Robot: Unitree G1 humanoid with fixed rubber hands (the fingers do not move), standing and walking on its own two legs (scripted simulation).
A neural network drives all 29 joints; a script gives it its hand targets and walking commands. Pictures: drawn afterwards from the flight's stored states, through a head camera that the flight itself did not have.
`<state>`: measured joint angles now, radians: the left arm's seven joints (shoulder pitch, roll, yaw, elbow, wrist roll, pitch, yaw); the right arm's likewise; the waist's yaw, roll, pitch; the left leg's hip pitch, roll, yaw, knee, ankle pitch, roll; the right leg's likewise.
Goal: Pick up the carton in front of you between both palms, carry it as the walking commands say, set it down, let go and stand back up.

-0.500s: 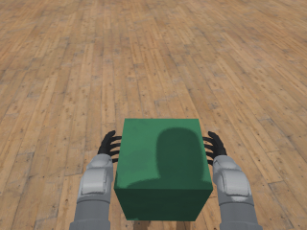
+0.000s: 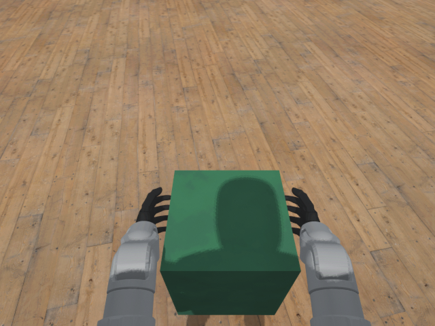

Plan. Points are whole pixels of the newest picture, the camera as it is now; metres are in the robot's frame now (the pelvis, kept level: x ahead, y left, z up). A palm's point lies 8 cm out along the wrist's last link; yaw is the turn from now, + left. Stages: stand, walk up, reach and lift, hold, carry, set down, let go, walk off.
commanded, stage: hold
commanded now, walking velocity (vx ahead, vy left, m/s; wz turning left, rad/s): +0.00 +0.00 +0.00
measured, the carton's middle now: (226, 245) +0.28 +0.00 -0.05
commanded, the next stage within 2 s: set down in 0.24 s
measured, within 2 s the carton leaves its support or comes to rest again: neither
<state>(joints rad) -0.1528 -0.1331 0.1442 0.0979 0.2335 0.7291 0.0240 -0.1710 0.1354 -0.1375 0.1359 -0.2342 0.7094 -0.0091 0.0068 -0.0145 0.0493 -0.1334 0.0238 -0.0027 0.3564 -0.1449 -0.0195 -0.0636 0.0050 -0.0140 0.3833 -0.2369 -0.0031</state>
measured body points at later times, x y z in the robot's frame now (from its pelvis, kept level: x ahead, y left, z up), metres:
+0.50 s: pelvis -0.04 +0.03 -0.01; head -0.06 +0.04 +0.44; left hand +0.30 +0.16 +0.02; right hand +0.29 -0.15 +0.02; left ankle +0.03 +0.13 -0.74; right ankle -0.02 -0.11 -0.74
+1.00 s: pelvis -0.05 +0.01 -0.10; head +0.17 +0.00 +0.29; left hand +0.36 +0.15 -0.19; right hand +0.36 -0.15 -0.19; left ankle +0.03 +0.13 -0.74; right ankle -0.02 -0.11 -0.74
